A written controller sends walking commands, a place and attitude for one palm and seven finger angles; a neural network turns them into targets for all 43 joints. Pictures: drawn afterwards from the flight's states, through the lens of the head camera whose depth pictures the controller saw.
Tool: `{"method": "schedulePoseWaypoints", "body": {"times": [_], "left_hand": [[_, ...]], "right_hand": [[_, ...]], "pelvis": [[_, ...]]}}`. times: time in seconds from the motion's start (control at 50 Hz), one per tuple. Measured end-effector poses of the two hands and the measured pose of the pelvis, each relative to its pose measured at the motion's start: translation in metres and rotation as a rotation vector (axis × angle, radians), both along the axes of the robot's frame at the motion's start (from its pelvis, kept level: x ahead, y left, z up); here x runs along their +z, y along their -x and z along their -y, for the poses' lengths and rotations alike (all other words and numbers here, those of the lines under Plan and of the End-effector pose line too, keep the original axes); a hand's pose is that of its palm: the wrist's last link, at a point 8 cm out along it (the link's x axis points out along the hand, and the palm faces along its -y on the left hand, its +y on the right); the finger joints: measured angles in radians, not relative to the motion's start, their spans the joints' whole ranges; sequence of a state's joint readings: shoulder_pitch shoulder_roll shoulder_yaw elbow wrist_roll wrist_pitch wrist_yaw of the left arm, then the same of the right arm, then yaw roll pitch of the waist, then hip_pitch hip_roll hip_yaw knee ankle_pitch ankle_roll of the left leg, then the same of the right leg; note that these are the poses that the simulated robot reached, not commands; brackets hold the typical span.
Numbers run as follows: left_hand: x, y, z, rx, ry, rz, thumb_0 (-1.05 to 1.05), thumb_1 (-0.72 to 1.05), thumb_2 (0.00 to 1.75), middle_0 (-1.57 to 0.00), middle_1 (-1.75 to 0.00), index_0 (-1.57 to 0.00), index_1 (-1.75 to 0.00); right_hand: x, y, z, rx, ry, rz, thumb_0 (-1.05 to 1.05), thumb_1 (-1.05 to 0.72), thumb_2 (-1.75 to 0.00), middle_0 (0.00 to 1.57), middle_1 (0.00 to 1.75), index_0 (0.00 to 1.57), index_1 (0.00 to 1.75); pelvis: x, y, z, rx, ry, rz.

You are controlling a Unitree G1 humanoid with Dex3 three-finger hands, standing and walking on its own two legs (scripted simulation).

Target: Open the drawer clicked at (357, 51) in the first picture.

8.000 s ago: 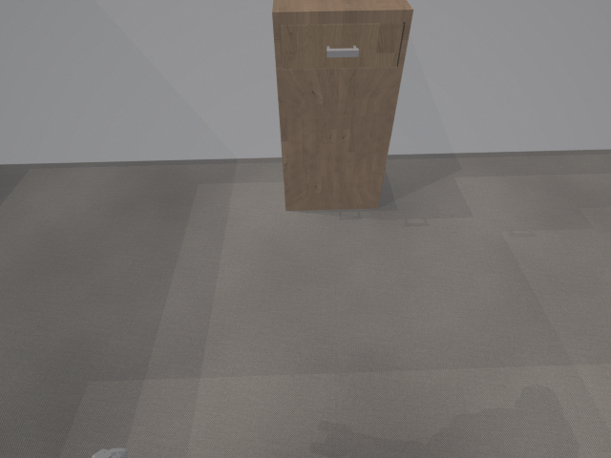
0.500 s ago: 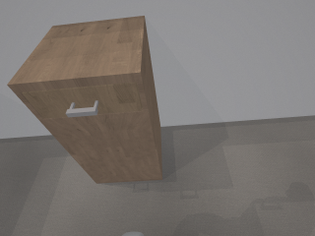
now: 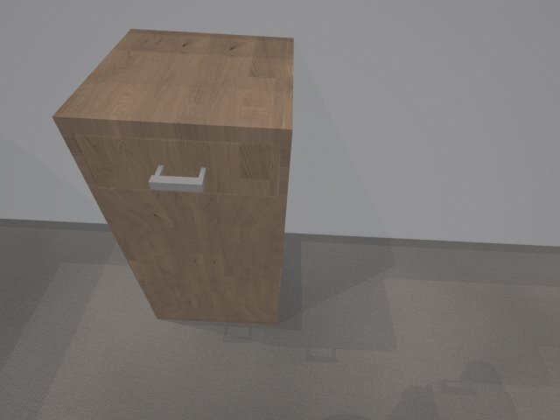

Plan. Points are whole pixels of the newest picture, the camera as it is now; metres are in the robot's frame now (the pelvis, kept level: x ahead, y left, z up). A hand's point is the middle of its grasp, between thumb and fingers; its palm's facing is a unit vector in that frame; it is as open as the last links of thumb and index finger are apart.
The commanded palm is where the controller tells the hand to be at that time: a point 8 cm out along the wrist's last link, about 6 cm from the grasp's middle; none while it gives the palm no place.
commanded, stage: come to a stop and stand still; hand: left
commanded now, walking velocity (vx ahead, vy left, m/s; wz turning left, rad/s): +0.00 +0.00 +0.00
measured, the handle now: (179, 177) +0.56 +0.26 -0.01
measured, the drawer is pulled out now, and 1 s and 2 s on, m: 0.00 0.00 0.00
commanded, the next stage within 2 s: look again from close up in 0.24 s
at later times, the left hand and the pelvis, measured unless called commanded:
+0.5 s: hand out of the picture +0.01 +0.19 -0.18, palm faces +0.00 -0.98 -0.21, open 7.3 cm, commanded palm none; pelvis +0.01 +0.02 -0.01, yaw -1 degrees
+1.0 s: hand out of the picture +0.02 +0.18 -0.17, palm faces +0.00 -0.97 -0.22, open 7.3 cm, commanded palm none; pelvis +0.01 +0.00 +0.00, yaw -2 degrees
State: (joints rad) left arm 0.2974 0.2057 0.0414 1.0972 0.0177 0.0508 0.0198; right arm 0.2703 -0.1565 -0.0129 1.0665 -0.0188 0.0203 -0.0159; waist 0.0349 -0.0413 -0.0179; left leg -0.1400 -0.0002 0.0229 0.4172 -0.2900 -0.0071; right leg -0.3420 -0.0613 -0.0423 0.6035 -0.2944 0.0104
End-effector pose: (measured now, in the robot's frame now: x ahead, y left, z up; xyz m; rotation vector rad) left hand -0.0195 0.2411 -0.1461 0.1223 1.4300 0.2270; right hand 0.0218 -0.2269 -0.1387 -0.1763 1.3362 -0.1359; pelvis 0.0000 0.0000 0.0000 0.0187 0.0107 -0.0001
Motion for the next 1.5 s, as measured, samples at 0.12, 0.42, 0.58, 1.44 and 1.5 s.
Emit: {"method": "schedulePoseWaypoints", "body": {"times": [0.12,0.42,0.58,1.44,1.5], "left_hand": [[0.001,0.0,0.013,-0.022,0.025,-0.032,0.01,0.91,0.9,-0.2,-0.3,-0.2,-0.3],[-0.003,-0.021,0.014,-0.083,0.024,0.011,0.02,0.92,0.9,-0.2,-0.3,-0.2,-0.3],[0.004,-0.034,-0.004,-0.093,-0.02,0.064,0.01,0.91,0.9,-0.2,-0.3,-0.2,-0.3],[0.001,-0.08,0.009,-0.031,-0.026,0.083,0.01,0.92,0.9,-0.2,-0.3,-0.2,-0.3],[0.005,-0.093,0.012,-0.048,-0.038,0.112,0.01,0.92,0.9,-0.2,-0.3,-0.2,-0.3]], "right_hand": [[-0.01,0.01,-0.013,-0.029,-0.022,-0.05,0.01,-0.94,-0.9,0.2,0.3,0.2,0.3],[-0.011,0.031,-0.028,-0.071,-0.044,-0.071,0.01,-0.92,-0.9,0.2,0.3,0.19,0.3],[-0.022,0.029,-0.037,-0.054,-0.07,-0.016,0.01,-0.91,-0.9,0.2,0.3,0.19,0.3],[-0.027,0.001,-0.023,-0.031,-0.066,-0.123,0.0,-0.91,-0.9,0.2,0.3,0.19,0.3],[-0.029,-0.014,-0.022,-0.042,-0.081,-0.101,0.0,-0.91,-0.9,0.2,0.3,0.19,0.3]], "pelvis": [[-0.001,-0.008,-0.006,-0.013,0.001,0.003],[-0.003,-0.007,-0.013,-0.02,0.029,0.007],[-0.007,-0.007,-0.02,-0.021,0.018,0.031],[-0.011,-0.048,-0.001,0.023,-0.004,0.016],[-0.01,-0.049,0.002,0.035,0.002,0.004]]}}
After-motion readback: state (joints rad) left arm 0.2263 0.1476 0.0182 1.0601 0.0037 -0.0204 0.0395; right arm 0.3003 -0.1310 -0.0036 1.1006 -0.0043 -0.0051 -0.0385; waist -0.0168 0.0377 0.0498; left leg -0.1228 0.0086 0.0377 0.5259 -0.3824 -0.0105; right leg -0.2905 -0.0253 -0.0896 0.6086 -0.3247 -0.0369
